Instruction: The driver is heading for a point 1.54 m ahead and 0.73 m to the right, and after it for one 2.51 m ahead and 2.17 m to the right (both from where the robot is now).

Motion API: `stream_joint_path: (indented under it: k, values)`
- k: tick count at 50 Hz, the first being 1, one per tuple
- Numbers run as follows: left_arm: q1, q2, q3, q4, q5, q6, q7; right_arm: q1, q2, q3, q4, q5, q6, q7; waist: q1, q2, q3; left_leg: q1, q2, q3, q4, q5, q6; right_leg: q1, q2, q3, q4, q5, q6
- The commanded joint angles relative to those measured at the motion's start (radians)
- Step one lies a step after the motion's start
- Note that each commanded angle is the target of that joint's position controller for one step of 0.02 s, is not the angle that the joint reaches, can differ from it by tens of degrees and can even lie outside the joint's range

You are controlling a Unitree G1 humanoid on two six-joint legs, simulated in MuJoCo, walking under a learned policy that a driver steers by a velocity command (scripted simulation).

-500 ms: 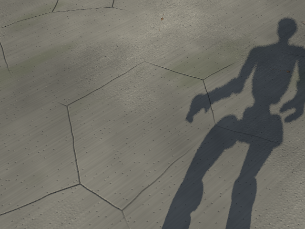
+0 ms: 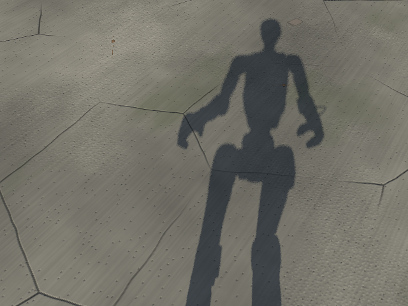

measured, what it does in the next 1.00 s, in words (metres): steps on the spot, turning right: right foot, then left foot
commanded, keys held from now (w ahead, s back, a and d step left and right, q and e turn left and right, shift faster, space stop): e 0.32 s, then no key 0.68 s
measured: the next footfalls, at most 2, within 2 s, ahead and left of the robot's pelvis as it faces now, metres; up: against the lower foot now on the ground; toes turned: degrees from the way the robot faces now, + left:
right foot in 0.40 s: +0.00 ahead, -0.15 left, +0.00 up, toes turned -15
left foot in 0.78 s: +0.05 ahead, +0.08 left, +0.00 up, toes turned -17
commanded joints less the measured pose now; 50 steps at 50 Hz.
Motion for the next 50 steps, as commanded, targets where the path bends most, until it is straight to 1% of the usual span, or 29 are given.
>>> stream_joint_path:
  k: [1, 2, 4, 5, 8, 11, 13, 16, 18, 19, 20, 21, 22, 23, 25, 26, 28, 31, 34, 36, 37, 38, 39, 40, 41, 42, 43, 46, 50]
  values:
    - [0.031, 0.155, 0.05, -0.082, 0.014, -0.028, 0.006, 0.045, -0.206, -0.057, -0.067, -0.043, -0.01, -0.006, -0.005, 0.286, -0.11, 0.173, 0.476, -0.462, -0.193, 0.424, 0.296, -0.228, -0.004, -0.057, 0.404, -0.369, 0.037]
    - [0.053, 0.205, 0.07, -0.06, 0.01, -0.027, 0.003, 0.004, -0.157, -0.04, -0.081, -0.033, -0.013, -0.011, 0.012, 0.205, -0.093, 0.148, 0.447, -0.38, -0.183, 0.403, 0.293, -0.235, -0.046, -0.054, 0.538, -0.304, 0.06]
    - [0.072, 0.17, 0.071, -0.022, 0.004, -0.009, 0.006, -0.057, -0.113, -0.028, -0.09, -0.008, -0.008, -0.022, 0.024, 0.156, -0.057, 0.145, 0.321, -0.204, -0.164, 0.302, 0.205, -0.264, -0.063, -0.079, 0.615, -0.18, 0.093]
    - [0.064, 0.142, 0.063, -0.024, 0.001, -0.002, 0.004, -0.052, -0.11, -0.024, -0.089, -0.001, -0.005, -0.027, 0.011, 0.161, -0.047, 0.15, 0.306, -0.16, -0.162, 0.338, 0.204, -0.28, -0.068, -0.093, 0.63, -0.144, 0.107]
    - [-0.005, 0.088, 0.042, -0.058, -0.007, -0.002, -0.004, 0.009, -0.128, -0.028, -0.072, -0.013, 0.011, -0.04, -0.036, 0.191, -0.06, 0.219, 0.293, -0.079, -0.171, 0.375, 0.222, -0.29, -0.094, -0.163, 0.509, -0.099, 0.129]
    - [-0.038, 0.066, 0.027, -0.082, 0.003, -0.004, -0.015, 0.026, -0.166, -0.041, -0.063, -0.01, 0.022, -0.04, -0.06, 0.205, -0.092, 0.254, 0.326, -0.047, -0.166, 0.379, 0.232, -0.223, -0.134, -0.197, 0.352, -0.112, 0.127]
    - [-0.035, 0.063, 0.021, -0.088, 0.005, -0.003, -0.023, 0.011, -0.192, -0.05, -0.062, -0.003, 0.025, -0.031, -0.058, 0.215, -0.099, 0.214, 0.339, -0.014, -0.167, 0.39, 0.23, -0.132, -0.142, -0.233, 0.253, -0.11, 0.112]
    - [-0.01, 0.081, 0.03, -0.089, 0.001, 0.004, -0.034, 0.012, -0.208, -0.055, -0.052, 0.015, 0.024, -0.019, -0.048, 0.225, -0.097, 0.199, 0.359, 0.007, -0.14, 0.376, 0.213, -0.047, -0.131, -0.272, 0.113, -0.076, 0.079]
    - [0.047, 0.071, 0.033, -0.072, 0.004, 0.006, -0.038, -0.003, -0.204, -0.051, -0.042, 0.037, 0.022, -0.016, -0.005, 0.204, -0.1, 0.159, 0.343, 0.033, -0.068, 0.343, 0.169, 0.082, -0.104, -0.295, -0.097, 0.054, 0.03]
    - [0.086, 0.086, 0.041, -0.057, 0.008, 0.004, -0.034, 0.033, -0.172, -0.04, -0.022, 0.041, 0.019, -0.013, 0.008, 0.158, -0.108, 0.091, 0.312, 0.072, 0.004, 0.275, 0.115, 0.206, -0.088, -0.279, -0.212, 0.162, -0.003]
    - [0.121, 0.155, 0.058, -0.059, 0.007, 0.0, -0.022, 0.076, -0.112, -0.021, -0.015, 0.01, 0.015, -0.006, -0.004, -0.034, -0.141, -0.074, 0.233, 0.162, 0.194, 0.037, 0.02, 0.388, -0.22, -0.088, -0.25, 0.456, -0.051]
    - [0.095, 0.244, 0.064, -0.09, 0.031, -0.01, -0.011, 0.047, -0.061, 0.006, -0.067, -0.034, 0.01, -0.003, -0.022, -0.302, -0.144, -0.327, 0.103, 0.181, 0.436, -0.45, -0.067, 0.433, -0.488, 0.232, -0.232, 0.735, -0.245]
    - [0.126, 0.18, 0.048, -0.083, 0.056, -0.032, -0.02, -0.03, -0.133, -0.018, -0.067, -0.009, 0.013, -0.016, 0.064, -0.177, -0.19, -0.32, 0.104, 0.046, 0.601, -0.482, -0.074, 0.343, -0.511, 0.227, -0.251, 0.665, -0.341]
    - [0.092, 0.153, 0.033, -0.065, 0.056, -0.048, -0.022, -0.035, -0.154, -0.026, -0.061, 0.012, 0.021, -0.019, 0.036, -0.137, -0.145, -0.321, 0.118, 0.022, 0.65, -0.422, -0.065, 0.3, -0.45, 0.134, -0.259, 0.581, -0.302]
    - [-0.002, 0.111, 0.018, -0.057, 0.028, -0.058, -0.017, 0.0, -0.153, -0.031, -0.027, 0.004, 0.033, -0.029, -0.002, -0.103, -0.097, -0.315, 0.129, 0.009, 0.616, -0.285, -0.065, 0.26, -0.361, 0.041, -0.269, 0.462, -0.213]
    - [-0.029, 0.096, 0.007, -0.054, 0.026, -0.059, -0.012, 0.02, -0.149, -0.031, -0.016, -0.001, 0.038, -0.03, -0.019, -0.107, -0.093, -0.267, 0.12, 0.015, 0.625, -0.224, -0.074, 0.219, -0.338, 0.006, -0.272, 0.51, -0.206]
    - [-0.048, 0.065, -0.007, -0.047, 0.036, -0.062, -0.007, 0.059, -0.125, -0.025, 0.001, 0.005, 0.039, -0.026, -0.038, -0.105, -0.111, -0.201, 0.11, 0.021, 0.582, -0.155, -0.085, 0.202, -0.313, -0.037, -0.276, 0.522, -0.204]
    - [-0.049, 0.059, -0.009, -0.028, 0.037, -0.062, -0.007, 0.032, -0.087, -0.006, -0.002, 0.005, 0.042, -0.025, -0.018, -0.104, -0.095, -0.14, 0.117, 0.023, 0.375, -0.145, -0.086, 0.211, -0.296, -0.042, -0.277, 0.425, -0.198]
    - [-0.033, 0.076, -0.006, -0.001, 0.04, -0.057, -0.014, 0.015, -0.093, -0.001, -0.008, 0.006, 0.042, -0.024, 0.004, -0.11, -0.072, -0.072, 0.108, 0.033, 0.235, -0.19, -0.078, 0.191, -0.311, 0.004, -0.278, 0.328, -0.217]
    - [-0.042, 0.063, -0.014, 0.016, 0.036, -0.056, -0.019, 0.031, -0.094, 0.001, 0.001, 0.008, 0.038, -0.023, -0.002, -0.102, -0.059, -0.024, 0.101, 0.036, 0.132, -0.164, -0.069, 0.172, -0.309, 0.032, -0.273, 0.274, -0.213]
    - [-0.058, 0.05, -0.02, 0.023, 0.031, -0.056, -0.021, 0.055, -0.084, 0.004, 0.013, 0.005, 0.034, -0.022, -0.024, -0.088, -0.057, 0.03, 0.096, 0.043, 0.032, -0.09, -0.06, 0.153, -0.294, 0.028, -0.261, 0.249, -0.196]
    - [-0.052, 0.035, -0.027, 0.037, 0.026, -0.058, -0.022, 0.079, -0.077, 0.009, 0.023, -0.005, 0.028, -0.019, -0.046, -0.063, -0.055, 0.11, 0.097, 0.04, -0.098, 0.059, -0.046, 0.123, -0.274, 0.016, -0.255, 0.22, -0.162]
    - [-0.018, 0.02, -0.032, 0.053, 0.035, -0.066, -0.023, 0.091, -0.104, 0.008, 0.026, -0.018, 0.022, -0.02, -0.037, -0.019, -0.076, 0.194, 0.138, -0.012, -0.109, 0.206, -0.029, 0.091, -0.24, 0.001, -0.24, 0.176, -0.114]
    - [0.021, 0.025, -0.03, 0.062, 0.05, -0.074, -0.029, 0.09, -0.164, -0.001, 0.019, -0.018, 0.02, -0.023, 0.005, 0.077, -0.086, 0.224, 0.193, -0.047, -0.066, 0.327, 0.0, 0.066, -0.18, -0.049, -0.21, 0.102, -0.074]
    - [0.027, 0.023, -0.027, 0.067, 0.047, -0.075, -0.029, 0.068, -0.167, -0.007, 0.039, -0.004, 0.018, -0.017, 0.021, 0.154, -0.081, 0.129, 0.176, -0.032, -0.049, 0.153, 0.034, 0.116, -0.129, -0.114, -0.221, 0.072, -0.04]
    - [-0.031, 0.047, -0.025, 0.071, 0.047, -0.071, -0.025, 0.051, -0.117, 0.004, 0.028, -0.004, 0.012, -0.01, -0.017, 0.119, -0.055, 0.072, 0.154, -0.026, -0.074, 0.059, 0.032, 0.152, -0.124, -0.123, -0.193, 0.071, -0.024]
    - [-0.054, 0.04, -0.022, 0.067, 0.042, -0.066, -0.021, 0.045, -0.096, 0.012, 0.034, -0.012, 0.007, -0.01, -0.018, 0.112, -0.052, 0.051, 0.148, -0.02, -0.085, 0.036, 0.017, 0.163, -0.127, -0.124, -0.18, 0.089, -0.03]
    - [-0.038, 0.021, -0.023, 0.083, 0.04, -0.049, -0.013, 0.059, -0.086, 0.02, 0.047, -0.013, -0.01, -0.012, -0.019, 0.096, -0.041, 0.057, 0.133, -0.004, -0.076, 0.062, -0.003, 0.161, -0.135, -0.114, -0.179, 0.15, -0.043]
    - [-0.021, 0.011, -0.021, 0.116, 0.036, -0.049, -0.01, 0.074, -0.087, 0.026, 0.061, -0.009, -0.01, -0.021, -0.024, 0.057, -0.035, 0.064, 0.126, 0.001, -0.069, 0.062, -0.001, 0.16, -0.134, -0.117, -0.177, 0.177, -0.037]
